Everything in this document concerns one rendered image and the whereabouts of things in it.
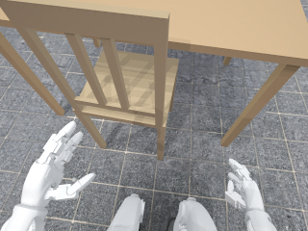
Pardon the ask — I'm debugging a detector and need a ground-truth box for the robot right shin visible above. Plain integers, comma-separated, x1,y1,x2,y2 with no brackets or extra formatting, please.
173,197,196,231

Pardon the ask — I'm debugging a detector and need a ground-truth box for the chair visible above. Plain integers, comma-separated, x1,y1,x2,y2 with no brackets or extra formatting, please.
0,0,179,161

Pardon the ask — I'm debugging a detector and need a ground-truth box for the robot right hand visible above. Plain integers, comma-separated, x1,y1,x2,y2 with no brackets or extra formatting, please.
224,158,265,215

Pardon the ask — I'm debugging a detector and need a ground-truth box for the robot right forearm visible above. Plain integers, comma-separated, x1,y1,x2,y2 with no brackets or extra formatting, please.
244,210,277,231

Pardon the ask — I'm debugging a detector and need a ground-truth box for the table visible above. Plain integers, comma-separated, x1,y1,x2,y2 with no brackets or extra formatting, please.
0,0,308,147

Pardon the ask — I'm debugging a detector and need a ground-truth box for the robot right thigh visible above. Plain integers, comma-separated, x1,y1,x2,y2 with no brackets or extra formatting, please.
177,200,218,231

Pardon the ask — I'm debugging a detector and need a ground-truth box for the robot left forearm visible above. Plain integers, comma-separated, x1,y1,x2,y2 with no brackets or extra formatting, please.
0,203,48,231

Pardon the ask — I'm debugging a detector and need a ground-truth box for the robot left hand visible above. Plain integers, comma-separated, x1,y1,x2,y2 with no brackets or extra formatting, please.
20,120,96,208

